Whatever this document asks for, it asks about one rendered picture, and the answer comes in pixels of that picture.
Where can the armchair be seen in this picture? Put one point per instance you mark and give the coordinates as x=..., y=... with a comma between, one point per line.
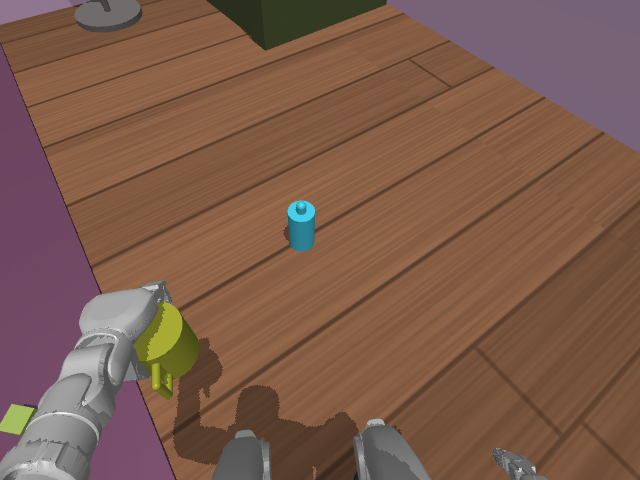
x=275, y=22

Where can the left robot hand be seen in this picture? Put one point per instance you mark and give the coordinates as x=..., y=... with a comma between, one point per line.
x=129, y=312

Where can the right robot hand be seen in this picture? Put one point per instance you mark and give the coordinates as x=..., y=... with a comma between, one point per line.
x=519, y=468

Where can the floor lamp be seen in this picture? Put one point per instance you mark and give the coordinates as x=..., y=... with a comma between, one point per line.
x=108, y=15

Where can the left robot arm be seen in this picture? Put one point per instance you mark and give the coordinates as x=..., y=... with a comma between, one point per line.
x=60, y=439

